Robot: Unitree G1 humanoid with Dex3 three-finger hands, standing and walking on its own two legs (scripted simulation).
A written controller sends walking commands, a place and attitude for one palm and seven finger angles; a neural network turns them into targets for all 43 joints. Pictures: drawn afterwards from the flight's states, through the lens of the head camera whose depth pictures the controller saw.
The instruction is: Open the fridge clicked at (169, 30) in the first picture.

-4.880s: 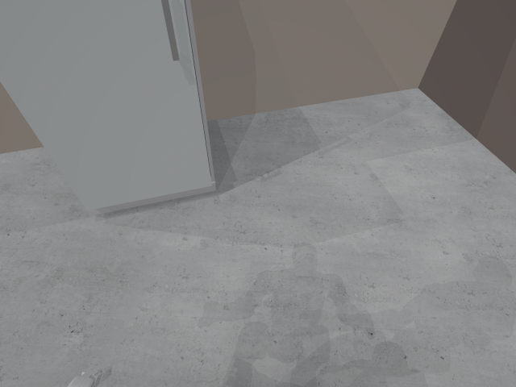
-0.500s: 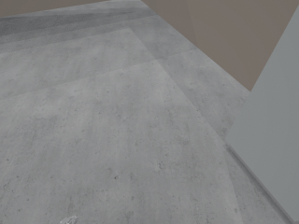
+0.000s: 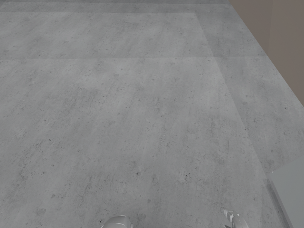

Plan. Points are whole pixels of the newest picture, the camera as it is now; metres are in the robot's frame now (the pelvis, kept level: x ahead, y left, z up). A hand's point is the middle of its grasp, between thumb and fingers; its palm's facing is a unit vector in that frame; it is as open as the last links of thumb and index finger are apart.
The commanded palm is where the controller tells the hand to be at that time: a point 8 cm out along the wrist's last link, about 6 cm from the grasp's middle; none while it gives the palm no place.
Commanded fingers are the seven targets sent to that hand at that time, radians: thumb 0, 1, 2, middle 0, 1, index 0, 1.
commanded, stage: turn to face it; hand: right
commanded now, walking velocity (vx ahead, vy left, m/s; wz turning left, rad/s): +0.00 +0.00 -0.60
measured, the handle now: out of the picture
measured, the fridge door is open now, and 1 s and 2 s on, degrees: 0 0 0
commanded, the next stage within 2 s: none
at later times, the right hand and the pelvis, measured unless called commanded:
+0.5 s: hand out of the picture +0.04 -0.27 -0.16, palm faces +0.30 +0.92 -0.24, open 7.4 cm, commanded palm none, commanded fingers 0.00 -0.90 -0.90 0.20 0.30 0.20 0.30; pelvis +0.03 -0.04 +0.02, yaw -15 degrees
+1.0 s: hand out of the picture +0.00 -0.18 -0.13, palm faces +0.55 +0.80 -0.26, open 7.4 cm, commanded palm none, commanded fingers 0.00 -0.90 -0.90 0.20 0.30 0.20 0.30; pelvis +0.03 +0.03 +0.02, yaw -35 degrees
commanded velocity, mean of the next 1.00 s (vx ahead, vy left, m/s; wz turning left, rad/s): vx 0.00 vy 0.00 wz -0.60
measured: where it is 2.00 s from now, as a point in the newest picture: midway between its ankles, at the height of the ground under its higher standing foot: outside the picture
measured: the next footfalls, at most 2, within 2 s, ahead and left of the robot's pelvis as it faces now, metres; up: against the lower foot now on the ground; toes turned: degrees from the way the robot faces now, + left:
right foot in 0.24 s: +0.06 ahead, -0.12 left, +0.00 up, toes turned -18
left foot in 0.80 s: +0.12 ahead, +0.12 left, +0.00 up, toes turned -24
